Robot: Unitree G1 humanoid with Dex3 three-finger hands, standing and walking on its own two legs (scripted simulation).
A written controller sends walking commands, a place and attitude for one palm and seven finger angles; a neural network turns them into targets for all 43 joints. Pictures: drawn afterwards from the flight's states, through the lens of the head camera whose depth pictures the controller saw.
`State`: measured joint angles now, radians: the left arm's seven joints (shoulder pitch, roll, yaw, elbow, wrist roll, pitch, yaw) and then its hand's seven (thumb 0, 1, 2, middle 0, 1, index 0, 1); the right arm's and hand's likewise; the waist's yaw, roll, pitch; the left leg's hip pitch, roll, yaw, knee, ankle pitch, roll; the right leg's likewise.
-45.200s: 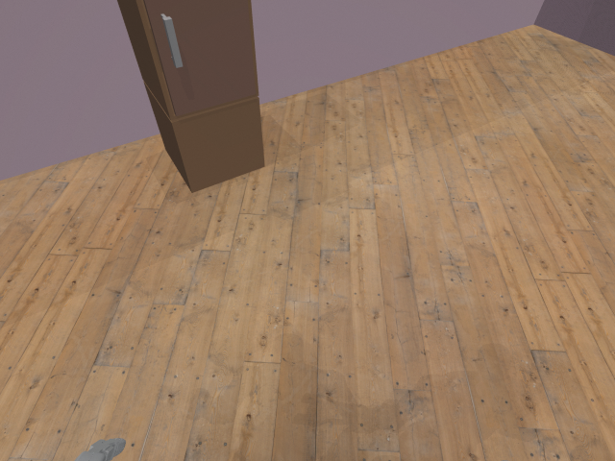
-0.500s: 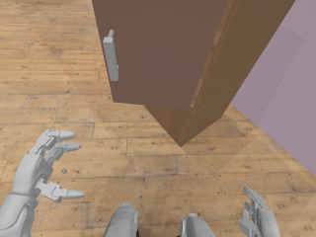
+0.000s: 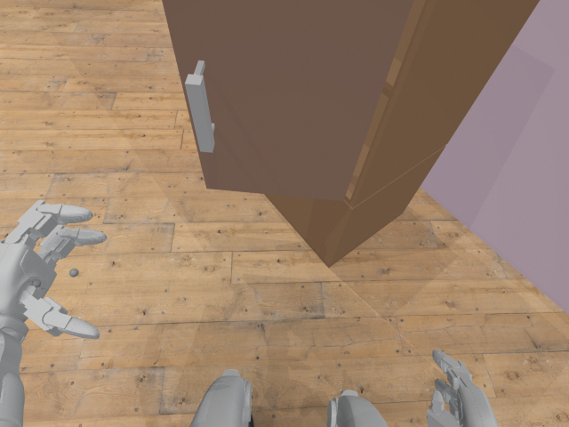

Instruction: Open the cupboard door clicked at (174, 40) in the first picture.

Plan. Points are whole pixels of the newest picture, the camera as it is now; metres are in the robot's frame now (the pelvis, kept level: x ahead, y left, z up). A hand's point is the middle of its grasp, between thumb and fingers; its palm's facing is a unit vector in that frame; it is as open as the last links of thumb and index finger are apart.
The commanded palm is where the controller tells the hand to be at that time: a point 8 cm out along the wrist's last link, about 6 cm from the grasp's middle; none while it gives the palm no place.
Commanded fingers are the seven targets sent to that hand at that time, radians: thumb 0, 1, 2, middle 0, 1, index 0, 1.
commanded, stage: raise the hand with hooked fingers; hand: left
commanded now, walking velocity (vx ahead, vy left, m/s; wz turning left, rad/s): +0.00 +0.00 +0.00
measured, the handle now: (204, 108) +0.62 +0.19 +0.03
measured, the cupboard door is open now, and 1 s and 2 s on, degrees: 48 48 48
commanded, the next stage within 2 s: move the hooked fingers beside the handle in 0.44 s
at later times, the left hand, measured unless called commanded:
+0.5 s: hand (93, 280) +0.28 +0.26 +0.05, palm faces -0.03 -1.00 -0.05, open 14.0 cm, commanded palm +0.26 +0.31 +0.05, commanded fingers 0.00 -0.50 0.30 -0.30 -1.20 -0.30 -1.20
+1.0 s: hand (120, 221) +0.37 +0.25 +0.05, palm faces -0.02 -1.00 -0.03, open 13.9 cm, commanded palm +0.34 +0.30 +0.05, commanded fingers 0.00 -0.50 0.30 -0.30 -1.20 -0.30 -1.20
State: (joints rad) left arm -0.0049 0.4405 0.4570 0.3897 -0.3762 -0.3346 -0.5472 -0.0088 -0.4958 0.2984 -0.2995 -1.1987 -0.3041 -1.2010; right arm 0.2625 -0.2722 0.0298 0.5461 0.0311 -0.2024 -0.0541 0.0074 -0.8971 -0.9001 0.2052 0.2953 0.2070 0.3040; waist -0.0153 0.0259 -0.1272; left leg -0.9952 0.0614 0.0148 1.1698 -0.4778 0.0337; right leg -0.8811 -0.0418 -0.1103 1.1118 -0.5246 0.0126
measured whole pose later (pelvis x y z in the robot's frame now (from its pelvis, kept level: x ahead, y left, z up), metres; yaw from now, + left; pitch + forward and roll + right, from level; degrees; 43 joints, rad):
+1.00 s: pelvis +0.00 -0.01 +0.00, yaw -1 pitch +19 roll -3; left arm -0.29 0.47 0.46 0.65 -0.30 -0.33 -0.50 -0.01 -0.50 0.30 -0.30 -1.20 -0.30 -1.20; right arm 0.29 -0.28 0.03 0.56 0.03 -0.15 -0.06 0.01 -0.90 -0.90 0.20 0.30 0.21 0.30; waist -0.06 0.02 -0.13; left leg -1.03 0.08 0.03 1.17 -0.48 0.02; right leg -0.94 -0.03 -0.09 1.14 -0.53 0.00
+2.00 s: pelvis -0.01 +0.00 -0.04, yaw -4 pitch +28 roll -6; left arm -1.01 0.79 0.54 1.22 -0.07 -0.34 -0.47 -0.01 -0.50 0.30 -0.30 -1.20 -0.30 -1.20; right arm 0.35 -0.30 0.07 0.61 -0.01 0.02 -0.04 0.00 -0.90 -0.90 0.20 0.30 0.21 0.30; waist -0.21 0.03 -0.10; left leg -1.32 0.10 0.00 1.31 -0.49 0.04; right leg -1.20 0.00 -0.10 1.23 -0.51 0.01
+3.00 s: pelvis +0.00 +0.00 -0.03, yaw -4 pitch +30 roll -7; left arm -1.07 0.85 0.53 1.24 -0.04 -0.32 -0.45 -0.01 -0.50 0.30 -0.30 -1.20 -0.30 -1.20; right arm 0.35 -0.28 0.09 0.59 -0.02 0.07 -0.01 0.00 -0.90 -0.90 0.20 0.29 0.21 0.30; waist -0.23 0.04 -0.09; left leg -1.34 0.11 -0.01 1.31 -0.50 0.04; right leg -1.21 0.01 -0.11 1.21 -0.52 0.01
